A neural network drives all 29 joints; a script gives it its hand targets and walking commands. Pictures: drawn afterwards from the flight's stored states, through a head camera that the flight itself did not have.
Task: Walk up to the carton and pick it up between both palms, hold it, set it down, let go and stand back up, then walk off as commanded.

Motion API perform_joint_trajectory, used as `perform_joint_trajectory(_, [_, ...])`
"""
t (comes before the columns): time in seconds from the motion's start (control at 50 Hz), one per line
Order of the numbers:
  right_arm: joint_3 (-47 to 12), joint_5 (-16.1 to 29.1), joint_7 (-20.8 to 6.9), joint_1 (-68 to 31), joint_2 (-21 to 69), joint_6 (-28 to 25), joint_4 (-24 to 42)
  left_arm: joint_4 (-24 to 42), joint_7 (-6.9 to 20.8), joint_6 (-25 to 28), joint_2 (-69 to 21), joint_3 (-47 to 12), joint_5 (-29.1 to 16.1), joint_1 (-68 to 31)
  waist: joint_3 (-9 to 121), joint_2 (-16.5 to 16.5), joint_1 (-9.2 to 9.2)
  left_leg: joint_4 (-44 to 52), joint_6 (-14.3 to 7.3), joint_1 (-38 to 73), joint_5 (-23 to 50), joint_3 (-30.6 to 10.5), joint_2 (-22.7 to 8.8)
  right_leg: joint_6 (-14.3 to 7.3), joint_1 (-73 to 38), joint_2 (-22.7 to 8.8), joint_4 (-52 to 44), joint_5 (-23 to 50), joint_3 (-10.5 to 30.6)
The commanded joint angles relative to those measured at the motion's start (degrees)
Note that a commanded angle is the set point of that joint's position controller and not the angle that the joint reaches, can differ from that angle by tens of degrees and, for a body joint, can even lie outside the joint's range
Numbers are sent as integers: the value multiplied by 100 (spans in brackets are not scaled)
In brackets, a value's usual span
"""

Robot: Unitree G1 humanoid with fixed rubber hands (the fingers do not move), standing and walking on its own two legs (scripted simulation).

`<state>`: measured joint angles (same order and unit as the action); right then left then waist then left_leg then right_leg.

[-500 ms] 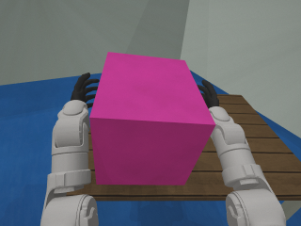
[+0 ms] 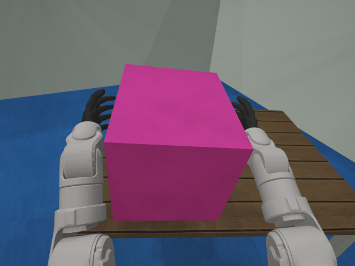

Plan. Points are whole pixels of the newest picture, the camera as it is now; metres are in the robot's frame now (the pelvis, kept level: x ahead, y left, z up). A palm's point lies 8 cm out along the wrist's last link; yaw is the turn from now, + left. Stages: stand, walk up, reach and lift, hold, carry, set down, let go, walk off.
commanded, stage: hold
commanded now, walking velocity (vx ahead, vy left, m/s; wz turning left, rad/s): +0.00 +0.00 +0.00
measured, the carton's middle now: (170, 139) +0.40 +0.01 +0.16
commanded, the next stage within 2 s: none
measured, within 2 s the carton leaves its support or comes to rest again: neither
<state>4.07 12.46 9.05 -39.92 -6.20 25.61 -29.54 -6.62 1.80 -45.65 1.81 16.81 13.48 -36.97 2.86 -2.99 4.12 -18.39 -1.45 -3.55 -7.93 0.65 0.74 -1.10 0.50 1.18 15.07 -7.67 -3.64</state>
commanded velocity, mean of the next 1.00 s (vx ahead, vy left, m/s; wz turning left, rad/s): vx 0.00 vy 0.00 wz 0.00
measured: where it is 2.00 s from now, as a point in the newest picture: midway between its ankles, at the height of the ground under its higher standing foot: outside the picture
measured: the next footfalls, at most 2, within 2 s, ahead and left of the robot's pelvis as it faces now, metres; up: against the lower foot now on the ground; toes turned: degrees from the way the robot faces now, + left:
none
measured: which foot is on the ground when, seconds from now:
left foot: down 0.00-1.00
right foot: down 0.00-1.00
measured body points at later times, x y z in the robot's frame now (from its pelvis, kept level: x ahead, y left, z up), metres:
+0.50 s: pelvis +0.00 +0.00 +0.00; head -0.07 +0.03 +0.44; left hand +0.37 +0.18 +0.23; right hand +0.37 -0.16 +0.22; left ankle +0.03 +0.10 -0.75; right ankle +0.02 -0.10 -0.75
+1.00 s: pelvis +0.00 +0.00 +0.00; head -0.07 +0.03 +0.44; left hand +0.37 +0.18 +0.23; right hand +0.37 -0.16 +0.22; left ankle +0.03 +0.10 -0.75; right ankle +0.02 -0.10 -0.75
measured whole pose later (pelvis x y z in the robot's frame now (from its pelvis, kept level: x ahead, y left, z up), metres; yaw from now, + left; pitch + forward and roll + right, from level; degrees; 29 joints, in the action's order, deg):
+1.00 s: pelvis +0.00 +0.00 +0.00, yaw +0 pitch -6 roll -1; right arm 4.9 12.2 8.6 -41.0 -6.3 24.2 -29.8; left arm -6.9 1.0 -44.2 2.4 16.0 13.1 -37.8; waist 3.7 -3.3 3.8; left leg -18.5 -1.4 -5.0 -7.5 0.5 0.7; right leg -1.1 1.8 1.3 14.8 -7.1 -3.7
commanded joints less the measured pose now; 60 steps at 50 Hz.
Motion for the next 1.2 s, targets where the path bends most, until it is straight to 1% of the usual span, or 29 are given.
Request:
perform_joint_trajectory(0.0, [-2166, 525, -586, -5012, 3353, -435, 2136, 692, 736, 484, -3152, -2828, -943, -3980, 2078, 349, 33, 219, 174, 516, 722, -135, 73, 327, -316, 77, -66, 952, 124])
perform_joint_trajectory(0.02, [-2268, 567, -604, -5262, 3424, -511, 2490, 929, 700, 521, -3248, -2997, -1092, -4159, 2499, 310, -62, 182, 198, 582, 912, -169, 64, 310, -459, 127, -9, 1022, 123])
perform_joint_trajectory(0.1, [-2330, 590, -617, -5115, 3245, -501, 2351, 689, 643, 457, -3297, -2912, -946, -3742, 2394, 379, -85, 129, 227, 731, 990, -225, 23, 294, -415, 126, -36, 1017, 128])
perform_joint_trajectory(0.14, [-2184, 547, -589, -4783, 3190, -461, 2111, 788, 675, 422, -3255, -2929, -938, -3588, 2321, 358, 33, 166, 236, 732, 1089, -200, 18, 318, -399, 109, -41, 1171, 123])
perform_joint_trajectory(0.18, [-2105, 532, -598, -4859, 3154, -423, 1969, 672, 679, 425, -3206, -2888, -928, -3887, 2215, 401, 74, 220, 241, 654, 769, -218, -10, 269, -245, 122, -79, 789, 121])
perform_joint_trajectory(0.2, [-2010, 496, -632, -4985, 3143, -403, 1812, 358, 715, 412, -3100, -2664, -817, -3894, 1848, 405, -95, 341, 158, 392, 313, -150, 38, 290, -147, 78, -146, 406, 139])
perform_joint_trajectory(0.22, [-2130, 516, -632, -5068, 3286, -482, 2047, 605, 725, 439, -3114, -2703, -871, -3896, 2227, 279, -91, 288, 142, 445, 473, -138, 28, 317, -352, 77, -86, 705, 123])
perform_joint_trajectory(0.24, [-2004, 468, -635, -4778, 3214, -391, 1688, 549, 737, 414, -3073, -2678, -856, -3911, 1994, 411, 3, 325, 153, 405, 422, -121, 40, 291, -262, 52, -90, 606, 125])
perform_joint_trajectory(0.26, [-2087, 476, -637, -4978, 3273, -499, 2071, 620, 741, 421, -3135, -2779, -874, -3802, 2142, 300, -52, 256, 167, 434, 637, -125, 64, 323, -367, 75, -52, 765, 137])
perform_joint_trajectory(0.3, [-2038, 508, -611, -4900, 3263, -493, 2029, 892, 711, 481, -3255, -3053, -1023, -4054, 2329, 508, 214, 159, 254, 700, 977, -172, 60, 294, -372, 68, -50, 1001, 144])
perform_joint_trajectory(0.34, [-2139, 553, -601, -4882, 3227, -491, 2076, 901, 676, 523, -3300, -2992, -1042, -3910, 2392, 473, 91, 98, 308, 731, 1269, -220, -12, 274, -429, 105, -15, 1288, 132])
perform_joint_trajectory(0.38, [-2204, 583, -621, -5066, 3306, -490, 2071, 674, 705, 493, -3156, -2842, -952, -3942, 2198, 337, -42, 166, 199, 566, 835, -156, 61, 308, -258, 80, -47, 926, 140])
perform_joint_trajectory(0.44, [-1899, 420, -654, -4991, 3244, -495, 1782, 536, 710, 483, -3264, -2867, -879, -4030, 2047, 591, 58, 292, 181, 371, 328, -150, 29, 281, -145, 75, -99, 499, 123])
perform_joint_trajectory(0.52, [-2095, 550, -640, -5093, 3168, -547, 2146, 660, 684, 463, -3320, -2994, -963, -3804, 2368, 477, 13, 89, 262, 652, 1121, -187, 30, 280, -453, 116, -1, 1099, 121])
perform_joint_trajectory(0.56, [-1972, 465, -639, -4794, 3153, -445, 1569, 488, 707, 442, -3204, -2757, -808, -3871, 1999, 508, 65, 216, 216, 620, 757, -168, 9, 279, -284, 84, -103, 816, 130])
perform_joint_trajectory(0.6, [-2085, 460, -647, -4962, 3214, -522, 1889, 611, 734, 460, -3245, -2823, -909, -3787, 2067, 389, -17, 243, 202, 478, 797, -187, -18, 277, -330, 95, -56, 905, 127])
perform_joint_trajectory(0.62, [-1973, 447, -643, -4984, 3195, -537, 1893, 496, 731, 456, -3318, -2805, -910, -3803, 2125, 353, 44, 238, 213, 491, 752, -208, -17, 277, -282, 85, -82, 824, 111])
perform_joint_trajectory(0.64, [-1993, 515, -667, -4975, 3216, -519, 1953, 731, 724, 481, -3267, -2887, -962, -3875, 2238, 396, 35, 208, 202, 569, 822, -198, 13, 273, -263, 111, -48, 807, 106])
perform_joint_trajectory(0.72, [-1955, 366, -697, -5179, 3298, -523, 1723, 336, 706, 509, -3127, -2690, -877, -4106, 2011, 176, -31, 333, 110, 380, 209, -122, 50, 308, -202, 47, -151, 335, 120])
perform_joint_trajectory(0.74, [-2032, 416, -714, -5342, 3367, -572, 1860, 453, 704, 533, -3143, -2747, -934, -4249, 2095, 303, -164, 322, 89, 333, 216, -111, 64, 314, -127, 61, -98, 294, 134])
perform_joint_trajectory(0.88, [-2165, 565, -626, -5184, 3260, -661, 2365, 878, 623, 578, -3446, -3172, -1107, -3957, 2843, 470, 104, -7, 303, 861, 1322, -213, 17, 302, -365, 148, 32, 1309, 105])
perform_joint_trajectory(0.9, [-2086, 601, -615, -5158, 3225, -627, 2286, 803, 624, 549, -3437, -3148, -1091, -3860, 2670, 631, 82, 35, 315, 880, 1321, -247, -5, 273, -309, 137, -13, 1199, 111])
perform_joint_trajectory(0.98, [-1925, 357, -624, -4498, 3105, -404, 1446, 477, 731, 404, -3050, -2638, -750, -3715, 1762, 377, 44, 294, 193, 446, 562, -169, 14, 288, -341, 47, -151, 704, 155])
perform_joint_trajectory(1.0, [-1927, 401, -638, -4653, 3165, -446, 1691, 773, 755, 431, -3101, -2783, -832, -3856, 2048, 407, 93, 274, 212, 477, 715, -187, 0, 283, -352, 58, -52, 833, 113])
perform_joint_trajectory(1.02, [-1855, 337, -635, -4561, 3044, -388, 1519, 400, 791, 395, -2995, -2595, -747, -3681, 1802, 276, 106, 337, 157, 447, 505, -173, 36, 303, -365, 32, -143, 702, 121])
perform_joint_trajectory(1.06, [-1983, 429, -645, -4850, 3167, -485, 1877, 746, 785, 430, -3077, -2736, -865, -3878, 1994, 353, 36, 267, 185, 490, 714, -191, 10, 296, -385, 61, -78, 853, 140])
perform_joint_trajectory(1.12, [-1955, 434, -636, -4856, 3266, -481, 1733, 469, 815, 433, -3044, -2646, -805, -3890, 1863, 452, 66, 279, 168, 435, 625, -92, 73, 296, -319, 11, -113, 865, 162])
perform_joint_trajectory(1.14, [-2083, 446, -632, -5085, 3312, -578, 2022, 661, 807, 464, -3172, -2713, -855, -3885, 2112, 454, -20, 231, 205, 554, 802, -143, 41, 283, -441, 35, -94, 872, 135])
perform_joint_trajectory(1.18, [-2230, 602, -610, -5072, 3304, -655, 2542, 1093, 707, 554, -3316, -3039, -1068, -3850, 2747, 558, 38, 40, 293, 933, 1563, -197, 15, 275, -498, 130, 1, 1534, 113])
